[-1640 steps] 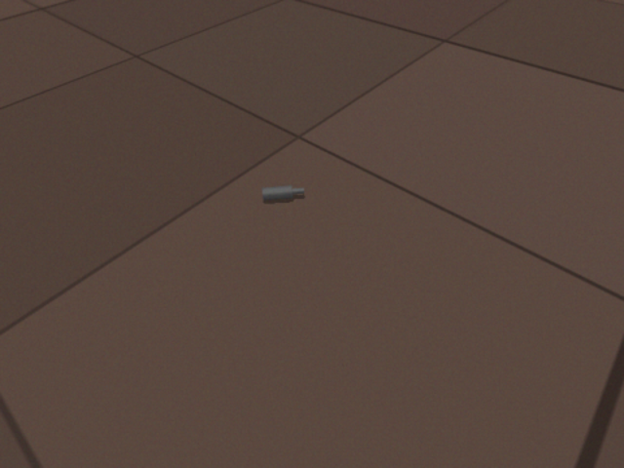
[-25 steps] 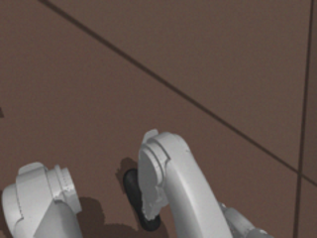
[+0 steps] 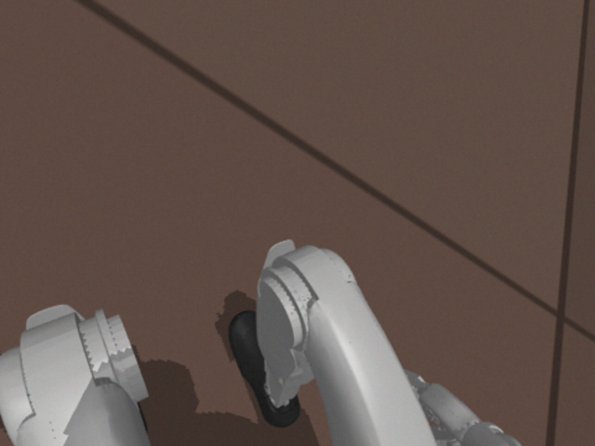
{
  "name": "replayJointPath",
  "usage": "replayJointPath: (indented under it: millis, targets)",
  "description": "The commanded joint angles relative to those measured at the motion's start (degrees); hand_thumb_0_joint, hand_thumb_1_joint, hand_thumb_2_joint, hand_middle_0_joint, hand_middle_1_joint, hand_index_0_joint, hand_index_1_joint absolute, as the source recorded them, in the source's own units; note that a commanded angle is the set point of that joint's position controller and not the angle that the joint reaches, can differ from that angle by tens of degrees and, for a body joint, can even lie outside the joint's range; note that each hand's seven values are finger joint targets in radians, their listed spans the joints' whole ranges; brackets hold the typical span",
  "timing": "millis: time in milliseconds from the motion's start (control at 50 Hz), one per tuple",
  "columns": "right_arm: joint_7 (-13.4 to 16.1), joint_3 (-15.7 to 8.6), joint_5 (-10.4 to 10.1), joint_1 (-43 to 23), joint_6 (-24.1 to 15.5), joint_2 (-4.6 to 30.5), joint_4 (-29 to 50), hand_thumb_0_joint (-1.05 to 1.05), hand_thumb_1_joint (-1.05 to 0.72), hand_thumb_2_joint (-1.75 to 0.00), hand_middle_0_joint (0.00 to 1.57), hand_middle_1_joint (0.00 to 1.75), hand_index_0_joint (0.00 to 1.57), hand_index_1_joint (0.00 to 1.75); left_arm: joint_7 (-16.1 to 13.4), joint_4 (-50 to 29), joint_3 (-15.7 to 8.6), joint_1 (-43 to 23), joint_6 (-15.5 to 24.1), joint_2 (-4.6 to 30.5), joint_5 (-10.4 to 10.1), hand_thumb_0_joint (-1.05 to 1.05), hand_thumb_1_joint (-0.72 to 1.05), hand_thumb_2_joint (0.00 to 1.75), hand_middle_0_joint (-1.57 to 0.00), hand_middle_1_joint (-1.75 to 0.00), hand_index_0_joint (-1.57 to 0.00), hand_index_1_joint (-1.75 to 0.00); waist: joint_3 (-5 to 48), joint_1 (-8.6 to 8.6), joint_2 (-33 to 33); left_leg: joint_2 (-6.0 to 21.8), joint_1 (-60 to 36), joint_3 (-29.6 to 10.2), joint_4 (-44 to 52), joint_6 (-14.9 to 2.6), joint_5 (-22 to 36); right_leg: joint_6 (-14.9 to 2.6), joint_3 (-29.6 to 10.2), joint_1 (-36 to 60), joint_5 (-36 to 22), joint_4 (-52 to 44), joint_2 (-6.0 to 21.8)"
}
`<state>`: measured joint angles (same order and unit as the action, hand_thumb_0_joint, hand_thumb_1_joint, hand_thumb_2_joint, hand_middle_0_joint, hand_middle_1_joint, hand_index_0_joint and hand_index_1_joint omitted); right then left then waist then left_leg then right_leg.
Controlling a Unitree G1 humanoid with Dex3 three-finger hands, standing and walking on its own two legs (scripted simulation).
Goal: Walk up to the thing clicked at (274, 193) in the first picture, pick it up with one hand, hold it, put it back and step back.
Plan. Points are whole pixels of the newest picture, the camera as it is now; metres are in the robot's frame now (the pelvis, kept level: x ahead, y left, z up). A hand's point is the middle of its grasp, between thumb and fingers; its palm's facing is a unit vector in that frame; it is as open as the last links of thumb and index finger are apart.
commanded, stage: open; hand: left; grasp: from above
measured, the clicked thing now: out of the picture +0.44 +0.36 -0.27
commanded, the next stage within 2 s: withdraw in 0.02 s
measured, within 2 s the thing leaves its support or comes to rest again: neither
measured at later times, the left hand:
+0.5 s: hand out of the picture +0.44 +0.41 -0.14, palm faces -0.28 -0.07 -0.96, open 14.0 cm
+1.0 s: hand out of the picture +0.39 +0.39 -0.13, palm faces -0.47 -0.13 -0.87, open 13.9 cm
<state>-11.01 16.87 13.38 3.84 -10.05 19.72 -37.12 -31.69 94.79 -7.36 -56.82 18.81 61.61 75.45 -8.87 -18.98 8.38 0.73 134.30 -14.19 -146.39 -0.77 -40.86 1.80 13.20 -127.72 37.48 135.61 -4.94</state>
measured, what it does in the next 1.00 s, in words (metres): stands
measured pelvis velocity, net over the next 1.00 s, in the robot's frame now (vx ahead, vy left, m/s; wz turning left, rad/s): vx -0.01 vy -0.01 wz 0.10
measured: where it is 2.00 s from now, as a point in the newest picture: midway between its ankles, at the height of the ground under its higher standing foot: (207, 425)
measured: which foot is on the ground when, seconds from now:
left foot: down 0.00-1.00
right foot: down 0.00-1.00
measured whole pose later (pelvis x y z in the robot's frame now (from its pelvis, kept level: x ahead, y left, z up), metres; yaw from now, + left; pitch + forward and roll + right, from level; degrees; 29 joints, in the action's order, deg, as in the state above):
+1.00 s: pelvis -0.01 -0.01 +0.03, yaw +6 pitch +31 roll -11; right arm -6.5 8.8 7.9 7.2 0.7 19.4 -38.8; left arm -16.1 80.6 -5.1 -55.2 21.3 53.1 73.5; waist -0.7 -13.5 3.2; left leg -0.7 132.2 -8.8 -137.0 -1.0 -36.4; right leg 0.9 8.8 -126.0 36.3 130.3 -2.5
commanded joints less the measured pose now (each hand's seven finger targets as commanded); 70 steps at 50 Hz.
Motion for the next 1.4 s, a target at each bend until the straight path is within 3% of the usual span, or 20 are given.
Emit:
replayJointPath:
  millis: [0,40,80,140,200,260,320,400,480,580,680,760,840,900,1040,1080,1200,1300,1340,1380]
  targets:
    - [0.5,-6.1,-0.4,9.3,0.2,18.1,-0.2,0.0,-0.89,-0.9,0.2,0.3,0.2,0.3,-2.6,-7.2,-1.2,-12.9,-0.1,14.8,-0.8,0.0,-0.39,0.9,-0.1,-1.03,-0.13,-0.99,38.0,-0.98,-32.6,2.2,-30.7,3.0,16.9,0.92,12.8,-3.52,3.2,17.3,-12.9,-9.8,-1.7]
    - [0.3,-6.3,-0.5,9.5,0.3,18.0,-0.5,0.0,-0.89,-0.9,0.2,0.3,0.2,0.3,-2.6,-7.5,-0.4,-12.7,-0.4,13.5,-0.6,0.0,-0.4,0.91,-0.08,-1.04,-0.11,-1.0,37.6,-0.76,-32.6,2.1,-31.3,3.1,17.2,1.04,13.2,-3.44,3.2,16.5,-13.3,-9.7,-1.6]
    - [0.0,-6.4,-0.3,10.1,0.1,18.4,-0.2,0.0,-0.88,-0.9,0.2,0.3,0.2,0.3,-2.4,-5.6,0.3,-12.5,-0.8,12.5,-0.1,0.0,-0.4,0.92,-0.08,-1.03,-0.11,-1.0,35.0,-2.49,-31.3,2.1,-29.4,3.4,16.5,0.81,13.0,-3.26,3.2,16.0,-13.3,-9.6,-1.7]
    - [0.1,-6.2,-0.6,9.5,0.1,18.0,-0.4,0.0,-0.89,-0.9,0.2,0.3,0.2,0.3,-2.9,-9.5,-0.5,-14.6,-0.9,14.4,-0.5,0.0,-0.49,0.95,-0.06,-1.0,-0.09,-0.97,38.7,-0.52,-35.0,2.1,-32.3,3.5,17.0,1.04,14.7,-3.46,2.8,17.0,-14.5,-9.9,-1.5]
    - [-0.2,-6.9,-0.4,10.2,-0.2,18.9,0.4,0.0,-0.89,-0.9,0.2,0.3,0.2,0.3,-4.0,-9.1,-3.8,-13.4,-1.5,16.4,-0.5,0.0,-0.49,0.95,-0.06,-0.99,-0.08,-0.97,39.4,-0.53,-33.3,2.0,-31.2,4.0,16.2,0.88,15.3,-3.4,2.9,17.8,-15.2,-10.0,-1.5]
    - [-0.9,-7.6,-0.6,11.3,-0.8,17.1,-0.8,0.0,-0.89,-0.9,0.2,0.3,0.2,0.3,-4.1,-13.8,-3.4,-15.9,-3.0,14.5,-1.1,0.0,-0.5,0.96,-0.06,-0.99,-0.08,-0.97,42.2,0.49,-37.4,1.9,-33.4,4.8,17.0,1.07,15.1,-3.53,2.3,17.2,-15.2,-10.0,-1.3]
    - [-1.3,-9.9,-1.7,10.8,-0.8,16.9,0.3,0.0,-0.9,-0.9,0.2,0.3,0.2,0.3,-3.3,-21.0,-5.8,-12.9,-5.3,14.6,-3.3,0.0,-0.52,0.98,-0.06,-0.99,-0.07,-0.98,49.6,3.78,-41.8,1.8,-37.3,5.3,18.9,1.56,17.1,-3.89,1.9,17.4,-16.2,-10.0,-0.9]
    - [-1.8,-13.3,-4.0,11.1,1.0,15.0,-0.3,0.0,-0.89,-0.9,0.2,0.3,0.2,0.3,2.2,-29.0,-4.3,-10.1,-9.1,10.3,-5.9,0.0,-0.52,0.99,-0.07,-0.99,-0.07,-0.98,54.1,7.41,-44.5,1.1,-39.2,6.4,22.4,1.66,18.0,-4.46,0.0,16.1,-15.6,-11.2,-0.4]
    - [-2.1,-15.8,-6.3,13.8,3.7,13.8,-0.5,0.0,-0.89,-0.9,0.2,0.3,0.2,0.3,10.1,-31.1,1.7,-8.9,-12.3,0.6,-9.1,0.0,-0.51,1.0,-0.07,-0.99,-0.07,-0.99,50.0,5.58,-34.3,0.6,-33.9,7.2,25.7,0.03,12.3,-4.28,-1.7,17.2,-12.2,-16.6,-0.3]
    - [0.2,-16.9,-8.3,15.7,7.1,12.7,-0.1,0.0,-0.9,-0.9,0.2,0.3,0.2,0.3,20.3,-31.6,6.3,-7.4,-13.1,-4.8,-13.4,0.0,-0.49,0.99,-0.09,-0.99,-0.09,-0.99,43.1,3.99,-20.2,-0.4,-28.1,8.1,27.6,-1.69,8.0,-4.11,-4.0,21.8,-8.9,-22.4,-0.2]
    - [3.5,-15.7,-8.7,15.6,8.9,11.7,0.8,0.0,-0.89,-0.9,0.2,0.3,0.2,0.3,25.1,-29.8,5.1,-7.3,-9.4,-2.5,-14.0,0.0,-0.47,0.98,-0.08,-1.0,-0.09,-0.99,39.8,4.96,-14.0,-1.3,-25.2,9.4,26.8,-2.06,9.0,-4.38,-5.6,24.7,-7.7,-24.5,0.7]
    - [4.7,-13.8,-8.1,14.5,9.5,11.3,1.1,0.0,-0.89,-0.9,0.2,0.3,0.2,0.3,23.7,-28.3,2.1,-10.5,-3.1,2.0,-11.4,0.0,-0.49,0.99,-0.08,-1.0,-0.08,-1.0,40.9,5.42,-15.1,-1.5,-25.1,9.6,25.1,-1.81,8.6,-4.49,-5.6,23.0,-6.5,-23.4,0.7]
    - [5.0,-11.8,-6.7,12.3,10.4,10.6,0.5,0.0,-0.89,-0.9,0.2,0.3,0.2,0.3,18.0,-25.7,-0.7,-13.4,2.0,6.5,-6.7,0.0,-0.5,1.0,-0.08,-1.0,-0.08,-1.0,44.2,6.56,-23.8,-1.3,-28.4,10.0,24.9,-1.12,8.0,-4.24,-5.5,20.4,-5.9,-20.0,0.4]
    - [4.8,-11.6,-5.6,12.8,10.8,11.6,-0.3,0.0,-0.89,-0.9,0.2,0.3,0.2,0.3,13.5,-22.7,0.0,-16.9,3.2,6.1,-2.9,0.0,-0.52,1.01,-0.06,-1.02,-0.07,-1.01,44.7,4.6,-27.5,-0.8,-32.2,9.4,24.1,-0.66,9.1,-4.43,-4.2,17.4,-6.6,-18.5,0.2]
    - [4.7,-14.3,-4.6,14.4,9.1,13.6,-1.2,0.0,-0.9,-0.9,0.2,0.3,0.2,0.3,6.6,-26.9,-2.1,-23.2,0.2,8.7,-0.5,0.0,-0.51,0.98,-0.07,-1.0,-0.08,-0.98,52.6,4.06,-38.8,0.0,-42.8,6.6,26.6,0.76,10.1,-4.3,-1.4,11.1,-8.5,-13.8,1.4]
    - [4.6,-15.3,-4.8,14.6,8.6,13.7,-0.6,0.0,-0.9,-0.9,0.2,0.3,0.2,0.3,5.6,-28.9,-3.9,-21.4,-2.2,9.0,-1.6,0.0,-0.5,0.96,-0.09,-0.97,-0.1,-0.96,56.4,5.58,-40.3,-0.3,-44.3,6.8,27.2,0.85,11.9,-4.29,-1.7,11.5,-9.7,-13.5,1.8]
    - [3.9,-16.8,-6.6,17.7,8.4,12.2,-0.8,0.0,-0.89,-0.89,0.2,0.3,0.2,0.3,9.0,-26.7,-2.5,-13.4,-9.6,5.1,-5.4,0.0,-0.21,0.97,-0.23,-0.73,-0.21,-0.76,57.1,7.47,-34.4,-0.7,-41.5,8.9,28.4,-0.26,14.7,-4.31,-3.2,16.4,-12.7,-17.9,1.6]
    - [3.1,-19.1,-9.3,19.4,9.2,9.9,0.6,0.0,-0.89,-0.9,0.2,0.3,0.2,0.3,17.1,-36.8,-1.3,-3.0,-13.6,-1.7,-15.3,0.0,0.18,0.88,-0.21,-0.52,-0.19,-0.53,61.9,10.79,-27.0,-1.3,-41.3,10.6,32.6,-1.43,14.8,-3.9,-5.5,27.2,-13.1,-23.6,1.2]
    - [3.4,-19.9,-10.6,18.8,9.6,9.2,2.0,0.0,-0.89,-0.9,0.2,0.3,0.2,0.3,20.4,-44.2,-1.9,2.5,-14.9,-3.3,-20.6,0.0,0.34,0.92,-0.21,-0.5,-0.2,-0.51,63.5,11.93,-23.0,-1.6,-40.1,11.7,34.3,-1.92,14.8,-3.49,-7.0,33.2,-13.7,-27.1,1.0]
    - [4.2,-19.9,-11.3,17.1,9.8,8.8,2.2,0.0,-0.9,-0.9,0.2,0.3,0.2,0.3,23.2,-47.6,-1.1,9.7,-16.4,-8.4,-26.5,0.0,0.5,0.93,-0.21,-0.45,-0.2,-0.46,56.7,11.57,-17.5,-1.8,-36.5,12.0,36.2,-2.38,12.9,-3.39,-7.4,34.3,-12.6,-30.5,1.0]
